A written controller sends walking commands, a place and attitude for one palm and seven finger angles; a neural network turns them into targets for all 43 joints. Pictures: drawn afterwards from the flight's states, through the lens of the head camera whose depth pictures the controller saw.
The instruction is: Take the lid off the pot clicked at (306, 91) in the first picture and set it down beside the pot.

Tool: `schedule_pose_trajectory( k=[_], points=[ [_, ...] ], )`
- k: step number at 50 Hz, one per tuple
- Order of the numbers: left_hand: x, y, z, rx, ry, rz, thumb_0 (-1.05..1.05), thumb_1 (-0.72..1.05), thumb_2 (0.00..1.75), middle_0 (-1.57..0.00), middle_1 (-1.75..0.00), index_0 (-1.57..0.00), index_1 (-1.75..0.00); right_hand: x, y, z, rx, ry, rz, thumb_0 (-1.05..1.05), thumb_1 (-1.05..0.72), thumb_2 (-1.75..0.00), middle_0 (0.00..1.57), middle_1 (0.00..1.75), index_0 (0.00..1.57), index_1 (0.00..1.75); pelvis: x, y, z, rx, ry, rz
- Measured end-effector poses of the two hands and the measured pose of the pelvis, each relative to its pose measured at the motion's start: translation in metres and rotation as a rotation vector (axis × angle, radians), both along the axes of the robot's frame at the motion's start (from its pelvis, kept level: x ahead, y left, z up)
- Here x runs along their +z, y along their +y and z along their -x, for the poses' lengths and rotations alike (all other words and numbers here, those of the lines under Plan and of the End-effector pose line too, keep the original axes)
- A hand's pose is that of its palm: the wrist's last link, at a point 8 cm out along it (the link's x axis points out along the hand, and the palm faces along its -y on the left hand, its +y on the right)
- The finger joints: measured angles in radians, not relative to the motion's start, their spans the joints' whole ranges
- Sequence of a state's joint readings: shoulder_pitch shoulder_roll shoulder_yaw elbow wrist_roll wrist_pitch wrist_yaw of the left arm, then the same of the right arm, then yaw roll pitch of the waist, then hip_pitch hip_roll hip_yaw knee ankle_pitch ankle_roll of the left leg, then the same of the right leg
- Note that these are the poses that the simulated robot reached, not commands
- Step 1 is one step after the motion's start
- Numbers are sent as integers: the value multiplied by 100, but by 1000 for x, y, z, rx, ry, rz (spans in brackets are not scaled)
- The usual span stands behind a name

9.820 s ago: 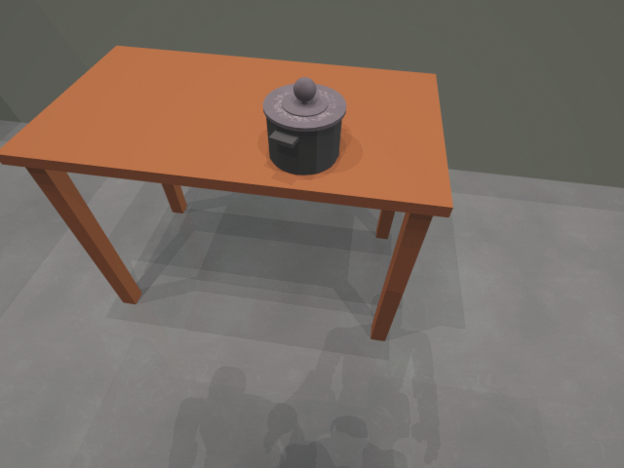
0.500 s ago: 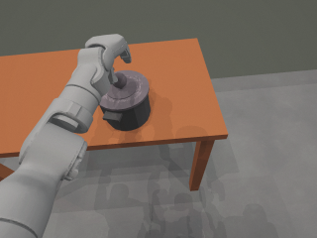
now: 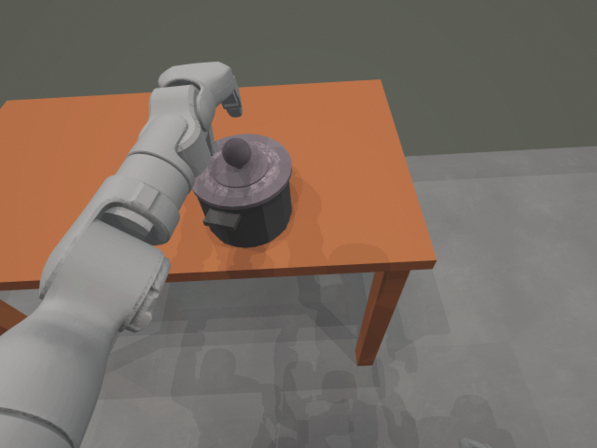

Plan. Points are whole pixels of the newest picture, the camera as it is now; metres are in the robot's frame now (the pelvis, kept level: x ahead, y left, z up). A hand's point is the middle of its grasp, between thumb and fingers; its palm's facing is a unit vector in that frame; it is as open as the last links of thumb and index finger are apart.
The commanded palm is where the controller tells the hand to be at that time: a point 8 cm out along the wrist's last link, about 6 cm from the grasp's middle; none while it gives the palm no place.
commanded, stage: move the open hand above the knob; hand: left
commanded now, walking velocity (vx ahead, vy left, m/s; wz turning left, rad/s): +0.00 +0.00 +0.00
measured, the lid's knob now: (236, 152) +0.54 +0.08 +0.09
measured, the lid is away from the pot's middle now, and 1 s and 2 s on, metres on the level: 0.00 0.00 0.00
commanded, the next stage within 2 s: lower the open fingers around the knob in 0.30 s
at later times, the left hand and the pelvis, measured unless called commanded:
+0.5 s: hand (225, 124) +0.50 +0.08 +0.17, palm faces -0.31 -0.06 -0.95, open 10.0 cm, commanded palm +0.50 +0.08 +0.22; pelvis +0.00 +0.00 +0.00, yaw -1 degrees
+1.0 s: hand (235, 146) +0.50 +0.07 +0.13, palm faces -0.35 -0.04 -0.94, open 10.0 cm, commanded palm +0.50 +0.08 +0.19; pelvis +0.01 -0.01 +0.00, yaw -1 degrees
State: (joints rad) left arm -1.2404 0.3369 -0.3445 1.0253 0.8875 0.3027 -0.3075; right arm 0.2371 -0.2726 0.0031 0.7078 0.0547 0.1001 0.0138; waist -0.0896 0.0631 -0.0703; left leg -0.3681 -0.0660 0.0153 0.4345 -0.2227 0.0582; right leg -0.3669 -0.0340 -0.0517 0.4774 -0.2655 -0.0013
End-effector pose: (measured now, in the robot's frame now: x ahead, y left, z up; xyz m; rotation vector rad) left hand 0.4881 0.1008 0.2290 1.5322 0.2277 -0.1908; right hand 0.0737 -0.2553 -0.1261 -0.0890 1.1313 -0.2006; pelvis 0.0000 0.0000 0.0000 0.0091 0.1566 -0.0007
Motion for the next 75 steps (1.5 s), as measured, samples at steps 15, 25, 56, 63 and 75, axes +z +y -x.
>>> schedule_pose_trajectory(
  k=[15,25,56,63,75],
  points=[
    [2,-21,-9,4,-9,28,0,-30,150,-86,-8,-86,-8,-5,3,19,-37,30,-7,1,-91,-90,20,30,20,30,0,-1,1,-19,12,-3],
    [-5,-20,-14,14,53,25,0,-30,150,-86,-8,-86,-8,-6,-7,41,-70,89,12,1,-91,-90,20,30,20,30,1,-5,-3,-17,8,-1],
    [-45,-26,-14,-19,90,30,0,-30,150,-86,-8,-86,-8,-5,-9,11,-62,42,8,1,-91,-90,20,30,20,30,-1,-10,-9,-22,31,0],
    [-62,-17,-13,3,131,23,0,-30,150,-85,-8,-85,-8,-3,-16,25,-81,79,31,0,-91,-90,20,30,20,30,-2,-10,-6,-23,36,2],
    [-68,-25,-17,-36,97,25,0,-30,150,-85,-8,-85,-8,-5,-16,57,-122,142,46,1,-91,-90,20,30,20,30,-3,-7,-4,-26,51,3]
  ],
)
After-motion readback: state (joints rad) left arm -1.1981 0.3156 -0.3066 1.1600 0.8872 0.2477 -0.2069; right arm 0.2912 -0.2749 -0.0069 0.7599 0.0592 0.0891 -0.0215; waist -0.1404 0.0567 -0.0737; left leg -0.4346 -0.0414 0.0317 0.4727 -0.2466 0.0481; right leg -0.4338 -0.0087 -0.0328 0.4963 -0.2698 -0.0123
